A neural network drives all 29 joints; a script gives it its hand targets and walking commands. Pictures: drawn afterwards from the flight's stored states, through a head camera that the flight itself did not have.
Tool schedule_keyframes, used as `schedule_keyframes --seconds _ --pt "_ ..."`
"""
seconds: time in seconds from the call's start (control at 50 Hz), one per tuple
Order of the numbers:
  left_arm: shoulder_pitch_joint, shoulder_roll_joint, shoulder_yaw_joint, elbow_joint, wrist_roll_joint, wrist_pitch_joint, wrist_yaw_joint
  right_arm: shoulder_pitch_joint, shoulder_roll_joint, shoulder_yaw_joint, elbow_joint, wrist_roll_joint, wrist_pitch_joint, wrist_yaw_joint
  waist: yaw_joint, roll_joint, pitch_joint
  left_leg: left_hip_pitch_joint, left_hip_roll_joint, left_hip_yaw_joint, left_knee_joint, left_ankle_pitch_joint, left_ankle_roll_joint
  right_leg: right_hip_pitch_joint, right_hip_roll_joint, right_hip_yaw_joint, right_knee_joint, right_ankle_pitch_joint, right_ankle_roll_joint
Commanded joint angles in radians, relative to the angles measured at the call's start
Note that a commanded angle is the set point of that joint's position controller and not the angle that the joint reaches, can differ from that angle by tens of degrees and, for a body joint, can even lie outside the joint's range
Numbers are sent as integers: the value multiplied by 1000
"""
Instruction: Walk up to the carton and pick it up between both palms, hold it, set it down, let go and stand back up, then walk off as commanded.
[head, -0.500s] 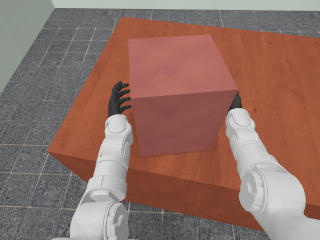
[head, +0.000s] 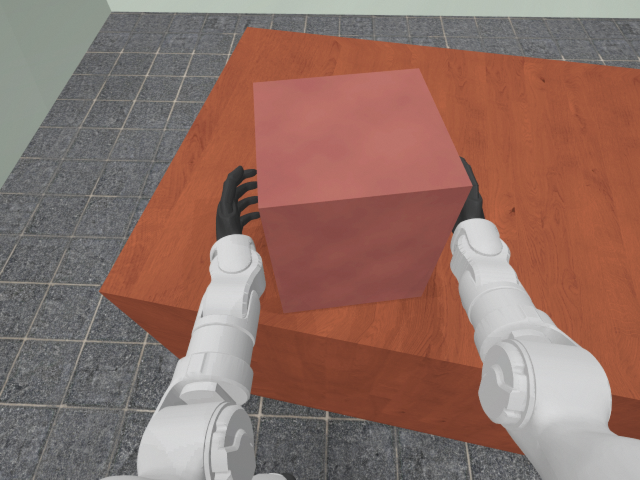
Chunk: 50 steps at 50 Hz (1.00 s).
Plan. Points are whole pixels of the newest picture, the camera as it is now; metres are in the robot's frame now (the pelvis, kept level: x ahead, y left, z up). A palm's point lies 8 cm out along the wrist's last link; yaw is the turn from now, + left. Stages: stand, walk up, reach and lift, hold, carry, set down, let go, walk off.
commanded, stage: set down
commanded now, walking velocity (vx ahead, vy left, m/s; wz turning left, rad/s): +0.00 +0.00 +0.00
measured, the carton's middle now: (345, 200) +0.46 +0.06 +0.04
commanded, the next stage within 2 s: none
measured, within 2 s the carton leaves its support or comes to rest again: neither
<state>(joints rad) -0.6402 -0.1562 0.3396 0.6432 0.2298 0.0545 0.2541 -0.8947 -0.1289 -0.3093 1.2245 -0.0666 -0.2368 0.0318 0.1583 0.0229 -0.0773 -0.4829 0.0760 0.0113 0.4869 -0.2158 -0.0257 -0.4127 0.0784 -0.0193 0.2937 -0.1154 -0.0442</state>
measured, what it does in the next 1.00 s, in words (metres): shifts its weight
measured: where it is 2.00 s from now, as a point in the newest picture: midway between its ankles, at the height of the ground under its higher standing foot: outside the picture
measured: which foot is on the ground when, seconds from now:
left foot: down 0.00-1.00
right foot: down 0.00-1.00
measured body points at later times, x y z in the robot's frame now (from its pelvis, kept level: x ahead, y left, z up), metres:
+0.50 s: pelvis -0.03 -0.01 -0.01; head +0.06 -0.01 +0.44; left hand +0.37 +0.20 +0.05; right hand +0.47 -0.12 +0.06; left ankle -0.01 +0.13 -0.74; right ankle +0.00 -0.10 -0.74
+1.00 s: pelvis -0.05 -0.02 -0.01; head +0.05 -0.02 +0.43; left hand +0.32 +0.20 +0.04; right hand +0.41 -0.16 +0.03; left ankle -0.01 +0.13 -0.74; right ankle +0.00 -0.10 -0.74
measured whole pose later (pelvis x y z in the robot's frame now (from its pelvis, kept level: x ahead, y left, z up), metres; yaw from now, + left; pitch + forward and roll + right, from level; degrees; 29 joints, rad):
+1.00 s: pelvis -0.05 -0.02 -0.01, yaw +0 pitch +14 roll -1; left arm -0.52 -0.09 0.25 0.38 0.01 0.21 0.27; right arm -0.71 -0.29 -0.05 0.87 0.25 -0.05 0.07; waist 0.16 0.02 -0.05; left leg -0.57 0.08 0.01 0.49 -0.16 -0.04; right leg -0.55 0.08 -0.02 0.39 -0.09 -0.06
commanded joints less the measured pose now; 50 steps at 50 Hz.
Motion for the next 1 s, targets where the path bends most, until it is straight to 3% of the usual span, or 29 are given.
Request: schedule_keyframes --seconds 0.0,0.04,0.1,0.14,0.2,0.32,0.46,0.6,0.84,0.98 --pt "-596 68 -162 -189 -126 -42 37 -715 -246 202 -253 181 6 8 81 -67 -887 207 -40 73 0 673 -49 287 24 -9 79 430 -28" --pt "-605 116 -191 -183 -172 -17 67 -716 -318 231 -265 251 37 -10 73 -55 -872 209 -38 62 10 624 -55 235 40 -1 67 373 -42" --pt "-624 120 -273 -173 -239 21 86 -704 -360 229 -262 284 84 -18 32 -40 -831 242 -27 41 20 549 -59 102 55 -11 51 254 -57" --pt "-615 115 -315 -192 -274 46 91 -676 -381 222 -264 298 106 -16 13 -29 -838 267 -21 27 40 563 -65 41 62 -14 47 228 -66" --pt "-594 117 -325 -243 -288 70 91 -642 -398 228 -283 300 129 -6 15 -25 -893 299 -23 18 63 606 -71 21 62 -13 50 234 -74" --pt "-562 149 -288 -330 -286 81 73 -594 -406 249 -369 309 144 0 28 -51 -955 291 -35 27 83 648 -62 104 56 -4 76 307 -61" --pt "-439 157 -267 -413 -258 109 52 -465 -435 274 -378 336 162 20 6 -55 -925 266 -41 22 73 651 -42 218 52 7 108 398 -39" --pt "-357 148 -258 -404 -234 131 27 -402 -455 273 -374 331 163 42 -18 -58 -833 246 -46 17 39 565 -22 235 43 -1 112 331 -23" --pt "-168 128 -266 -535 -232 121 11 -246 -489 265 -558 302 121 58 -60 -96 -875 232 -58 8 22 554 -4 345 29 7 142 395 6" --pt "-99 120 -286 -606 -243 104 7 -154 -485 255 -650 307 103 71 -76 -105 -828 234 -59 2 -9 474 -2 354 15 25 108 271 11"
